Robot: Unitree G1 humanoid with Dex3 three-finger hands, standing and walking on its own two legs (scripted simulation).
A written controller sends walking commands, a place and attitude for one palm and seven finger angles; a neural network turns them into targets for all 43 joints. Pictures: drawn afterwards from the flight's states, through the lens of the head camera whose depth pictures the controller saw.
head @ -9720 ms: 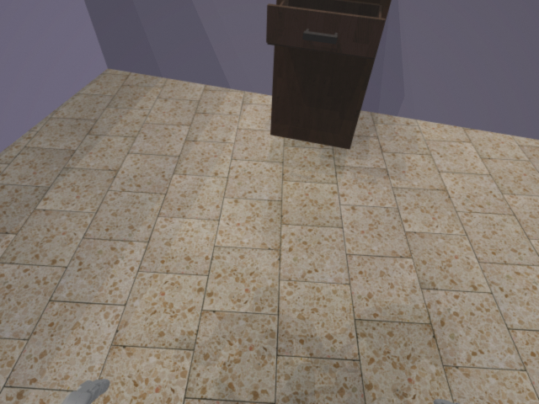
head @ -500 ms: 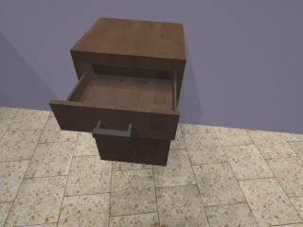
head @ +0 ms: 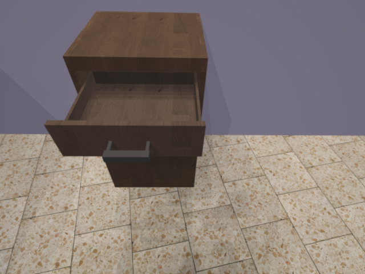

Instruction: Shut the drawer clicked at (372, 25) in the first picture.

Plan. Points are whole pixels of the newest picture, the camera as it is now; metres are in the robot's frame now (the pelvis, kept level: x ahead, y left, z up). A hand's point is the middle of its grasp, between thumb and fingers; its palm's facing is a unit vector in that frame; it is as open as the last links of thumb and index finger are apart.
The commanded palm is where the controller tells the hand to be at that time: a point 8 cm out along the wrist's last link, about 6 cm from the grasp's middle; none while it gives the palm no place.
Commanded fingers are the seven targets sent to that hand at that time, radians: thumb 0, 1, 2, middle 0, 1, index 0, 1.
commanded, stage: look again from close up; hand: left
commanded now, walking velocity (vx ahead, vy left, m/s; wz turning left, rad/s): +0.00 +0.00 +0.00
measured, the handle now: (127, 150) +0.45 +0.18 -0.03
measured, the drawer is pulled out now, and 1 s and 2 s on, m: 0.28 0.28 0.28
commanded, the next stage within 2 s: shuffle to correct the standing spot in 0.52 s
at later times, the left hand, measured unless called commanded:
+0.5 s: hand out of the picture -0.01 +0.15 -0.17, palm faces +0.03 -0.99 -0.12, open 7.4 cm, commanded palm none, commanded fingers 0.00 0.90 0.90 -0.20 -0.30 -0.20 -0.30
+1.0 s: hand out of the picture +0.00 +0.15 -0.18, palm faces +0.04 -0.99 -0.15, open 7.4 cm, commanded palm none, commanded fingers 0.00 0.90 0.90 -0.20 -0.30 -0.20 -0.30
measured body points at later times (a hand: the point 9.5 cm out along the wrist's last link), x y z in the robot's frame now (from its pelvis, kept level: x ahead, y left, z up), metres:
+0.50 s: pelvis +0.01 +0.01 +0.01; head +0.01 +0.02 +0.46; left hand -0.01 +0.20 -0.16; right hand +0.01 -0.21 -0.15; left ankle -0.02 +0.08 -0.74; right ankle -0.01 -0.09 -0.74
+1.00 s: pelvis +0.04 +0.00 +0.00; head +0.05 +0.00 +0.44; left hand +0.00 +0.21 -0.16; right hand -0.02 -0.21 -0.17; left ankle -0.02 +0.08 -0.73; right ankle -0.01 -0.09 -0.74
